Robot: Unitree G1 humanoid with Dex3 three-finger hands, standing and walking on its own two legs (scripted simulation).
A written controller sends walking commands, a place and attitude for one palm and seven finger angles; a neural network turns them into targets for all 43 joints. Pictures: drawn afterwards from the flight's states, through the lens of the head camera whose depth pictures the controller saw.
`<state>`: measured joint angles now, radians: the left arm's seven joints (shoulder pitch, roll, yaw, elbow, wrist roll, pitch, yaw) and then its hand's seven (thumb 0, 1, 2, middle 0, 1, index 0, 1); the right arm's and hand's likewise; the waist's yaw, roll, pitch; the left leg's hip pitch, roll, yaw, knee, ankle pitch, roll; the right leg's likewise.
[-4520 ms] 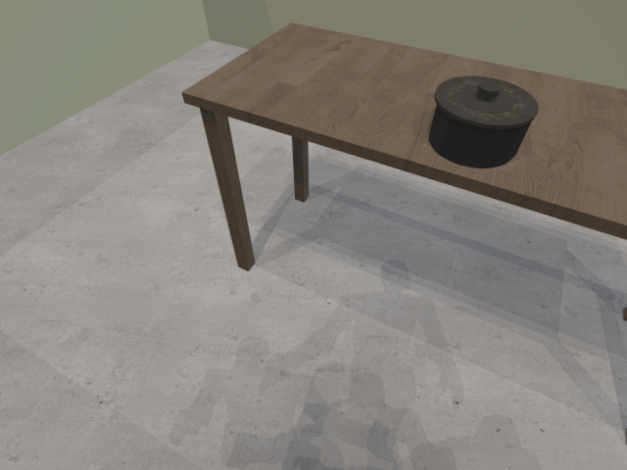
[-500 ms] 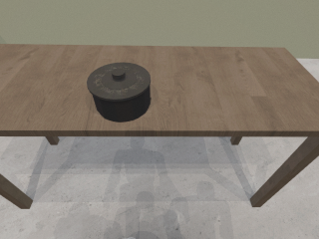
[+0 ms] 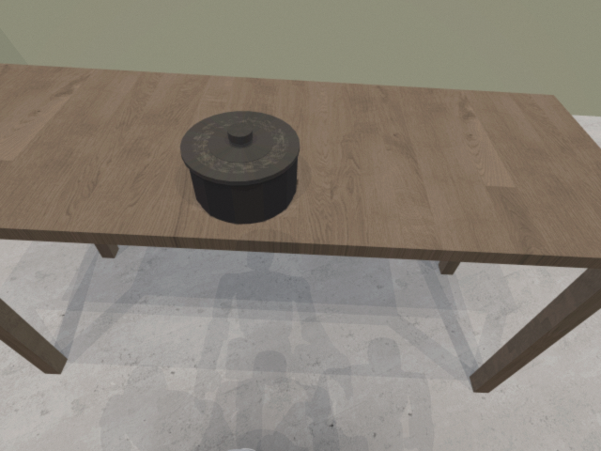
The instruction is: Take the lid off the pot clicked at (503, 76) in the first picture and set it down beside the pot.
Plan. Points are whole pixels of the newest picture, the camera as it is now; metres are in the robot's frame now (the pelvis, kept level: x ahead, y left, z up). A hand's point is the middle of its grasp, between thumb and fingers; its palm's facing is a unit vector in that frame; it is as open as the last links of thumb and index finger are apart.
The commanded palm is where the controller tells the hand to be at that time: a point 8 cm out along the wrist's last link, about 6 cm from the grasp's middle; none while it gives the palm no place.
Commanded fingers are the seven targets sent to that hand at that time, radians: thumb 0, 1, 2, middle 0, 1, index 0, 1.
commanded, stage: look again from close up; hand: left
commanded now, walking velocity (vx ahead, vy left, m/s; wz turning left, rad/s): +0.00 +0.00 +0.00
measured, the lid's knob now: (240, 133) +0.56 +0.15 +0.13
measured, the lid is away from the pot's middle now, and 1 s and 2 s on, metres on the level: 0.00 0.00 0.00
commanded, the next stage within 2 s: lift the closed hand beside the body in 1.38 s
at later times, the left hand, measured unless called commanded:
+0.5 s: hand out of the picture +0.04 +0.18 -0.17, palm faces +0.02 -0.98 -0.18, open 7.3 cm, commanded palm none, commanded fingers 0.00 0.90 0.90 -0.20 -0.30 -0.20 -0.30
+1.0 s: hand out of the picture +0.11 +0.18 -0.17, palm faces +0.01 -0.98 -0.19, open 7.3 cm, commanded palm none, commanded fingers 0.00 0.90 0.90 -0.20 -0.30 -0.20 -0.30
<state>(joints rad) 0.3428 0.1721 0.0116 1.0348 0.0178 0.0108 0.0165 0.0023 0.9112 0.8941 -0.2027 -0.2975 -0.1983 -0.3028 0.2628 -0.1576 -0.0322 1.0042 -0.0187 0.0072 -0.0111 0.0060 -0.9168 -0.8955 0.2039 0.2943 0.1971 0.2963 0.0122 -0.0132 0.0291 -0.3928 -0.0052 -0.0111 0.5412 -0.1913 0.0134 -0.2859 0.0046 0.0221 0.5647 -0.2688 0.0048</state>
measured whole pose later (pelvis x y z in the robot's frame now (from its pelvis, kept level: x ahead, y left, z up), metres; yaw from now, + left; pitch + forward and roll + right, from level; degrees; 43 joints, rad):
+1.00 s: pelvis +0.09 +0.00 +0.01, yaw -1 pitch +0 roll +0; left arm 0.26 0.18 0.01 1.06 0.01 -0.02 0.03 0.00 0.91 0.89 -0.20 -0.30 -0.20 -0.30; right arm 0.20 -0.16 -0.01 1.08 -0.01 -0.02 -0.02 0.00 -0.92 -0.90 0.20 0.29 0.20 0.30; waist 0.01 -0.03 0.05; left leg -0.24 -0.02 0.02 0.47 -0.22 0.02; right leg -0.12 -0.01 0.05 0.44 -0.32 0.02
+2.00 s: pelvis +0.06 -0.01 +0.01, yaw +2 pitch -1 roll -1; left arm 0.60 0.24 0.09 -0.04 -0.03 -0.04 0.09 0.01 0.90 0.89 -0.97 -1.14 -0.97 -1.14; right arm 0.13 -0.24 -0.01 0.56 0.00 -0.09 -0.04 0.01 -0.91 -0.90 0.20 0.29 0.20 0.30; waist 0.05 0.03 0.03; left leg -0.28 0.00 -0.05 0.49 -0.18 0.00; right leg -0.12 0.01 -0.01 0.43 -0.28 0.00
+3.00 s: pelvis +0.09 -0.01 +0.01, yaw +0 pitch -1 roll -1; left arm 0.65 0.32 0.25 -0.49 -0.03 -0.11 0.07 0.01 0.90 0.89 -1.30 -1.50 -1.30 -1.50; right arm 0.15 -0.20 0.01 0.62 0.00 -0.12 -0.04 0.01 -0.90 -0.90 0.21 0.29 0.20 0.30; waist 0.08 0.05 0.01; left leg -0.22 0.01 -0.02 0.47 -0.23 0.00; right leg -0.06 0.01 0.02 0.38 -0.30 0.00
